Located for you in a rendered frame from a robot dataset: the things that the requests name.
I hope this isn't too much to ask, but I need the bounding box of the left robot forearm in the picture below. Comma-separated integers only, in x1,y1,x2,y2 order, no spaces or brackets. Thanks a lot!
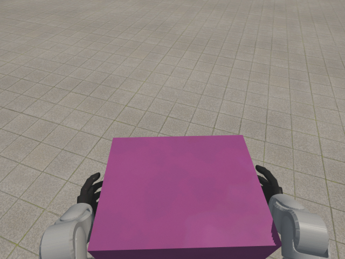
39,203,95,259

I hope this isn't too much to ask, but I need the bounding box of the left robot hand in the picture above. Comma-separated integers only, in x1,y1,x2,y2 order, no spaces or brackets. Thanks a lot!
77,172,103,216

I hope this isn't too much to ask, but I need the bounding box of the carton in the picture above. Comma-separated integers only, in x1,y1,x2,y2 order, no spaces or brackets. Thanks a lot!
87,135,282,259

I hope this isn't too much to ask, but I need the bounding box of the right robot hand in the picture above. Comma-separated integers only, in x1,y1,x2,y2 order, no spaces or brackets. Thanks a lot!
256,165,283,204

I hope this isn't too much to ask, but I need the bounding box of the right robot forearm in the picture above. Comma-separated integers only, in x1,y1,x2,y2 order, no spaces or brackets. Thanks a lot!
268,194,332,259

